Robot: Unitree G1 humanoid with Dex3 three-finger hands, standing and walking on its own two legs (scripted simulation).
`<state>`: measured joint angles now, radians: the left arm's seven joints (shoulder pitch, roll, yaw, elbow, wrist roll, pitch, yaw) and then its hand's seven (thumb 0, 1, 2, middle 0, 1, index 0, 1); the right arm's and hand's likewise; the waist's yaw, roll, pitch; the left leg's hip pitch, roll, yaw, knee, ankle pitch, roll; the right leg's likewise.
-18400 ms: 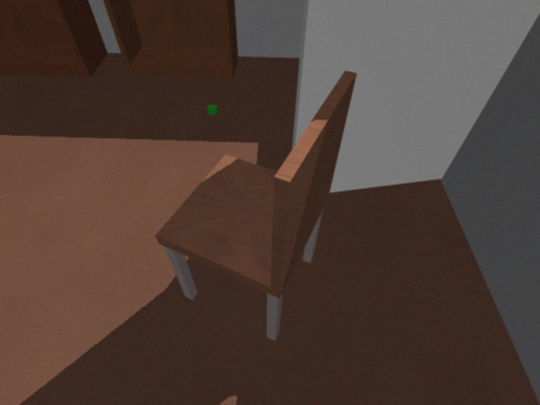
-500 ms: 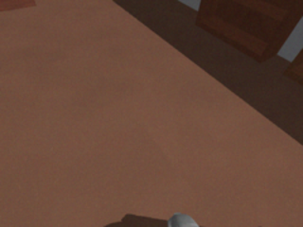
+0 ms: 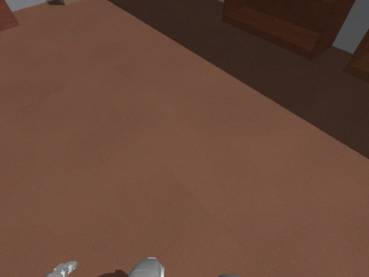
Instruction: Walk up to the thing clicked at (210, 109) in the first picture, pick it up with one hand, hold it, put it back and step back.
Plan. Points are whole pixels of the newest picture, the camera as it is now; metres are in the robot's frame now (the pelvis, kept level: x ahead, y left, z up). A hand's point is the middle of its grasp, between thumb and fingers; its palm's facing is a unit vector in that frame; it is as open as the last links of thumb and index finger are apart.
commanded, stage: walk up
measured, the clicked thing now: out of the picture +0.97 -1.47 -0.75
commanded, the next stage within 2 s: stand in 1.04 s
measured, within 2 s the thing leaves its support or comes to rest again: neither
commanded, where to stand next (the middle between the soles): +0.09 +0.01 m, yaw +0 degrees
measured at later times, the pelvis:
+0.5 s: pelvis +0.00 +0.00 -0.01, yaw -3 degrees
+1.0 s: pelvis +0.01 +0.00 +0.01, yaw -2 degrees
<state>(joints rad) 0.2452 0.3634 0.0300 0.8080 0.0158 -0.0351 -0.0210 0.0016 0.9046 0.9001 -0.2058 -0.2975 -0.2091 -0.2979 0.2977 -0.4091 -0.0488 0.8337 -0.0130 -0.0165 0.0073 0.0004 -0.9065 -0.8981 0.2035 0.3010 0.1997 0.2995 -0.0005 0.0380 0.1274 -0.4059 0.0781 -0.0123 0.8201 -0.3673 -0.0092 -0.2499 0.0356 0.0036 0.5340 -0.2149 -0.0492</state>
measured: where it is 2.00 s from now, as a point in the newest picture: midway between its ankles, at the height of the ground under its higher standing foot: outside the picture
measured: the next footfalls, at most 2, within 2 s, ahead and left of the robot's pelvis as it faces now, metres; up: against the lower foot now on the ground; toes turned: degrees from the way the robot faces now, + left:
left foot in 0.10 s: +0.12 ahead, +0.13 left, +0.00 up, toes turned -1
right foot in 0.42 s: +0.00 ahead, -0.13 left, +0.00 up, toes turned -2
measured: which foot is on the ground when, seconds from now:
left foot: up 0.00-0.08, down 0.10-1.00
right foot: down 0.00-0.12, up 0.14-0.40, down 0.42-1.00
